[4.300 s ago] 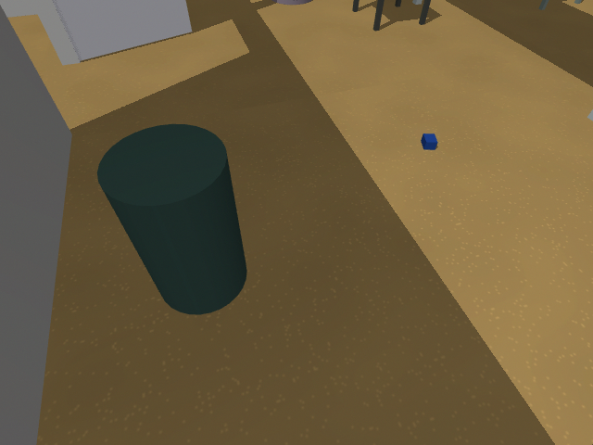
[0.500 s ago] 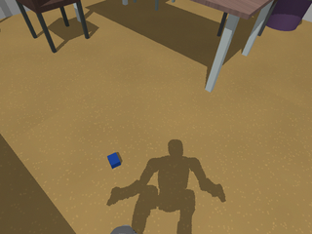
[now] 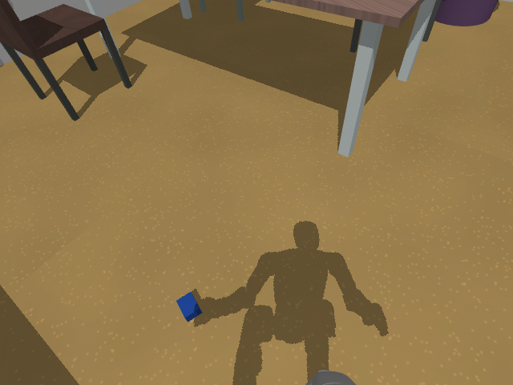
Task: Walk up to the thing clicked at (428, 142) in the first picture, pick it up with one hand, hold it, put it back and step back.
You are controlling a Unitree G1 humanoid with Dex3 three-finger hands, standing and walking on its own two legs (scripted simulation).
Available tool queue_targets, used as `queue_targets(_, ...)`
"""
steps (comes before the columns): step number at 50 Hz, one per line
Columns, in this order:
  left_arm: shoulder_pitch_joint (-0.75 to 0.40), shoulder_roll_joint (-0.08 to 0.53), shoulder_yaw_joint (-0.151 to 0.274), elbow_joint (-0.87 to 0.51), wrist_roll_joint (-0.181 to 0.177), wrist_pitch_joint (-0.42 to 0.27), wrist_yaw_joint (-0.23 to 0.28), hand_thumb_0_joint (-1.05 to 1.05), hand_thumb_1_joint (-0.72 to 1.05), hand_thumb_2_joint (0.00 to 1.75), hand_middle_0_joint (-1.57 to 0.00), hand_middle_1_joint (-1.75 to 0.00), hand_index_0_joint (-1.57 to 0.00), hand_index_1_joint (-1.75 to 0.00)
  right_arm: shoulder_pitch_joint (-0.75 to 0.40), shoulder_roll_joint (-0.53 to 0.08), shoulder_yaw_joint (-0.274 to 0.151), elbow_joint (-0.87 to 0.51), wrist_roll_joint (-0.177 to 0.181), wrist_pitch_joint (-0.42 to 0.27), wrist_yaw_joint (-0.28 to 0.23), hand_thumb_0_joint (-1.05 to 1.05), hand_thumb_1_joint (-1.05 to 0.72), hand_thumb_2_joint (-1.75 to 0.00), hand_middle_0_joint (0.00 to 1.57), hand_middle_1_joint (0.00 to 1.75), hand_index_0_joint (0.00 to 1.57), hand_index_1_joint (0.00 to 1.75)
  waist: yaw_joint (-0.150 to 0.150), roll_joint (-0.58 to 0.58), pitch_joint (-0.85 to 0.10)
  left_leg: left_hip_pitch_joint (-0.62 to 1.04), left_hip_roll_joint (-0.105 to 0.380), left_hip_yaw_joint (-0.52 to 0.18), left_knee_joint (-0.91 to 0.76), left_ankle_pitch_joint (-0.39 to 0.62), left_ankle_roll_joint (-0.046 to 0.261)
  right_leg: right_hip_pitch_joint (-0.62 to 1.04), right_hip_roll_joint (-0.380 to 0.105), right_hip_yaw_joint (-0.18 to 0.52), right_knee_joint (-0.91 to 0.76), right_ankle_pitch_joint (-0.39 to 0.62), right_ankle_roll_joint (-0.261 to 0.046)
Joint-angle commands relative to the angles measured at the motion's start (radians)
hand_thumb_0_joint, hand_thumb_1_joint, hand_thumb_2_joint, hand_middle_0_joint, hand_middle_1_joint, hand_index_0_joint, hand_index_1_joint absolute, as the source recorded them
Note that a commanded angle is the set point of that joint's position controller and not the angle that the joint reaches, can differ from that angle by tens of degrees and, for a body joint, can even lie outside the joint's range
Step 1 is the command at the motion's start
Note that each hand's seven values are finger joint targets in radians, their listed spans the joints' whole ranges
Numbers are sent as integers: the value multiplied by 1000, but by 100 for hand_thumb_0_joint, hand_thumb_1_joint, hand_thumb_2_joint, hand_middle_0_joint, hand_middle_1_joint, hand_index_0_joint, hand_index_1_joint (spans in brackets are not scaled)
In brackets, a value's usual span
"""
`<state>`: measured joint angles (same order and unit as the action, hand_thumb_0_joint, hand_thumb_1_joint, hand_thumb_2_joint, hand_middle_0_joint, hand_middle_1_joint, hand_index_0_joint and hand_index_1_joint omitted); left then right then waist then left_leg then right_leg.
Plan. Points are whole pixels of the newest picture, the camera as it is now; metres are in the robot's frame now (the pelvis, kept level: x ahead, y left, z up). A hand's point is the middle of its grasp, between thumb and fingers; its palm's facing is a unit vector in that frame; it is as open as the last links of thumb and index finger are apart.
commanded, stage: walk up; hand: left
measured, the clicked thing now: (189, 306) +0.49 +0.32 -0.73
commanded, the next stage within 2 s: stand in 1.96 s
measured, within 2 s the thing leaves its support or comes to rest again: neither
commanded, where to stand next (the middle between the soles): +0.14 +0.02 m, yaw +0 degrees
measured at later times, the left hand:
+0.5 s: hand out of the picture +0.12 +0.29 -0.16, palm faces -0.01 -0.94 -0.34, open 7.3 cm
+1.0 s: hand out of the picture +0.09 +0.28 -0.13, palm faces +0.01 -0.93 -0.36, open 7.4 cm
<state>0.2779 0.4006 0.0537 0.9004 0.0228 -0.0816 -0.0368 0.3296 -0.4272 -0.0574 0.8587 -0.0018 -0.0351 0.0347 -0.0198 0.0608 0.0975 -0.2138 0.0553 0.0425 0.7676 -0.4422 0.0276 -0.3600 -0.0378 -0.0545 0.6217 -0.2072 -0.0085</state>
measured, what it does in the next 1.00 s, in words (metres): steps on the spot: left foot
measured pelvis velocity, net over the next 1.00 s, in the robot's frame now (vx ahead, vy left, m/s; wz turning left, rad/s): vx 0.05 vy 0.02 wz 0.02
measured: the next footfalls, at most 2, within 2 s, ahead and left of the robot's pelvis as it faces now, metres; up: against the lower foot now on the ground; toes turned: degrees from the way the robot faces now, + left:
left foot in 0.32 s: +0.14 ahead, +0.15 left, +0.00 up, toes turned +1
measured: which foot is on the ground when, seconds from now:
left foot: up 0.00-0.30, down 0.32-1.00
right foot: down 0.00-1.00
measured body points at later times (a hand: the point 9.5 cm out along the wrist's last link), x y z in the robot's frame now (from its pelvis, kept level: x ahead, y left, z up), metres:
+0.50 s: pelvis +0.03 +0.03 +0.00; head +0.06 +0.05 +0.45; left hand +0.13 +0.33 -0.13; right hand +0.13 -0.28 -0.11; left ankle +0.10 +0.15 -0.72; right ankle +0.06 -0.11 -0.72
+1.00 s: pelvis +0.05 +0.02 +0.02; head +0.06 +0.02 +0.47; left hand +0.09 +0.33 -0.11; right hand +0.15 -0.27 -0.11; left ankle +0.10 +0.15 -0.72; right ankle +0.06 -0.12 -0.72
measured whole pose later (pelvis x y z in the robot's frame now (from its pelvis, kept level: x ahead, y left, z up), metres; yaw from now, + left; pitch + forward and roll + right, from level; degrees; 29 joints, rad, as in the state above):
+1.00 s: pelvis +0.05 +0.02 +0.02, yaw +1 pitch -3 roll -1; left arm 0.13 0.36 0.00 1.15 0.01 -0.02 -0.01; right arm 0.07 -0.35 -0.01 1.13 0.00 0.00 0.03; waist 0.02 0.03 0.06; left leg -0.23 0.03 0.00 0.41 -0.14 -0.01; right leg -0.15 -0.03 -0.03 0.39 -0.20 0.03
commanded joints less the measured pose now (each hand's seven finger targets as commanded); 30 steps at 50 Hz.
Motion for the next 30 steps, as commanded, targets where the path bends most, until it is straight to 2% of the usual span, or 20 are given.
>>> queue_targets(1, 113, 317, 80, -64, -28, -18, 42, 0, 90, 90, -20, -30, -20, -30, 14, -199, -41, -73, -6, -3, -33, 0, -90, -90, 20, 30, 20, 30, 72, -224, -77, -374, -26, -96, 349, -137, 8, 296, -387, 569, -283, 236, -284)
queue_targets(2, 97, 291, 71, -65, -30, -17, 45, 0, 90, 90, -20, -30, -20, -30, -2, -189, -40, -61, 4, 0, -31, 0, -90, -90, 20, 30, 20, 30, 66, -193, -56, -357, -14, -131, 349, -108, 6, 258, -332, 438, -276, 295, -252)
queue_targets(3, 47, 270, 59, -77, -29, -16, 51, 0, 90, 90, -20, -30, -20, -30, 23, -178, -44, -46, 11, 6, -28, 0, -90, -90, 20, 30, 20, 30, 36, -188, -63, -327, -4, -141, 331, -55, 3, 233, -268, 321, -264, 287, -208)
queue_targets(5, 34, 248, 47, -73, -26, -14, 56, 0, 90, 90, -20, -30, -20, -30, 32, -159, -36, -27, 12, 15, -22, 0, -90, -90, 20, 30, 20, 30, 28, -221, -90, -280, -26, -107, 275, 33, -3, 211, -207, 218, -242, 364, -169)
queue_targets(6, 20, 253, 45, -84, -18, -14, 57, 0, 90, 90, -20, -30, -20, -30, 32, -155, -34, -24, 9, 19, -21, 0, -90, -90, 20, 30, 20, 30, 27, -222, -111, -242, -29, -98, 249, 45, -9, 185, -199, 185, -224, 404, -180)
queue_targets(9, -42, 236, 37, -93, -7, -3, 61, 0, 90, 90, -20, -30, -20, -30, 3, -129, -31, 1, 6, 27, -23, 0, -90, -90, 20, 30, 20, 30, 18, -240, -109, -167, -12, -63, 87, 93, -33, 108, -194, 112, -211, 372, -182)
queue_targets(11, -53, 235, 33, -90, -8, 7, 61, 0, 90, 90, -20, -30, -20, -30, -46, -121, -29, 12, 5, 23, -25, 0, -90, -90, 20, 30, 20, 30, 34, -260, -108, -116, -11, -44, -19, 139, -42, 86, -207, 117, -167, 395, -189)
queue_targets(13, -84, 247, 32, -87, -21, 21, 59, 0, 90, 90, -20, -30, -20, -30, -52, -127, -32, 30, 0, 17, -31, 0, -90, -90, 20, 30, 20, 30, 20, -238, -121, -26, -23, -19, -98, 209, -36, 37, -215, 125, -103, 366, -178)
queue_targets(15, -117, 229, 23, -82, -30, 38, 57, 0, 90, 90, -20, -30, -20, -30, -39, -143, -40, 59, -7, 8, -36, 0, -90, -90, 20, 30, 20, 30, -5, -189, -125, 50, -42, -15, -212, 309, -11, -23, -195, 129, -31, 226, -135)
queue_targets(16, -103, 201, 14, -77, -32, 44, 58, 0, 90, 90, -20, -30, -20, -30, -45, -174, -45, 60, -13, 2, -41, 0, -90, -90, 20, 30, 20, 30, -8, -119, -123, 75, 4, -85, -290, 341, 9, -57, -170, 126, 11, 137, -97)
queue_targets(17, -75, 152, 3, -73, -43, 51, 56, 0, 90, 90, -20, -30, -20, -30, -79, -233, -51, 49, -24, -6, -43, 0, -90, -90, 20, 30, 20, 30, 27, 61, -144, 48, 171, -319, -361, 404, 54, -66, -65, 60, 107, -20, -37)
queue_targets(18, -52, 155, -1, -49, -53, 63, 60, 0, 90, 90, -20, -30, -20, -30, -162, -261, -46, 26, -10, -9, -39, 0, -90, -90, 20, 30, 20, 30, 56, 108, -135, -44, 260, -432, -410, 341, 142, -6, 23, 25, 132, -260, -19)
queue_targets(19, -54, 198, 15, -8, -42, 68, 66, 0, 90, 90, -20, -30, -20, -30, -211, -278, -48, 31, -6, -3, -35, 0, -90, -90, 20, 30, 20, 30, 47, 143, -129, -141, 278, -460, -413, 246, 194, 81, -1, 59, 177, -332, -19)
queue_targets(20, -61, 208, 15, 12, -37, 69, 62, 0, 90, 90, -20, -30, -20, -30, -240, -243, -39, 31, -8, 1, -35, 0, -90, -90, 20, 30, 20, 30, 56, 120, -104, -195, 233, -392, -415, 196, 179, 117, -11, 67, 169, -314, -23)
queue_targets(21, -59, 197, 15, 29, -35, 68, 56, 0, 90, 90, -20, -30, -20, -30, -253, -220, -26, 33, -10, 4, -36, 0, -90, -90, 20, 30, 20, 30, 57, 134, -106, -192, 182, -311, -402, 173, 144, 131, -3, 57, 115, -286, -27)
queue_targets(22, -48, 186, 12, 44, -37, 63, 53, 0, 90, 90, -20, -30, -20, -30, -270, -197, -16, 36, -11, 6, -37, 0, -90, -90, 20, 30, 20, 30, 68, 140, -100, -181, 141, -253, -375, 193, 106, 132, -1, 45, 48, -195, -24)
queue_targets(25, -52, 190, 9, 78, -26, 47, 59, 0, 90, 90, -20, -30, -20, -30, -271, -162, -3, 58, 2, 11, -31, 0, -90, -90, 20, 30, 20, 30, 65, 114, -181, -97, 107, -206, -279, 345, 52, 215, -28, 77, -98, 18, -24)
queue_targets(26, -91, 199, 5, 83, -24, 45, 59, 0, 90, 90, -20, -30, -20, -30, -267, -147, 2, 70, 6, 14, -31, 0, -90, -90, 20, 30, 20, 30, 45, 74, -194, -80, 90, -198, -291, 310, 37, 197, -49, 115, -116, 29, -30)
queue_targets(29, -183, 202, -6, 85, -19, 48, 48, 0, 90, 90, -20, -30, -20, -30, -276, -166, 0, 101, 2, 25, -29, 0, -90, -90, 20, 30, 20, 30, 13, 20, -96, -87, 81, -218, -384, -31, 24, 82, -61, 137, -188, -202, -32)
queue_targets(30, -173, 189, -10, 99, -21, 47, 45, 0, 90, 90, -20, -30, -20, -30, -297, -169, 0, 110, 0, 26, -26, 0, -90, -90, 20, 30, 20, 30, 23, 27, -65, -101, 87, -232, -404, -78, 22, 69, -56, 135, -211, -235, -31)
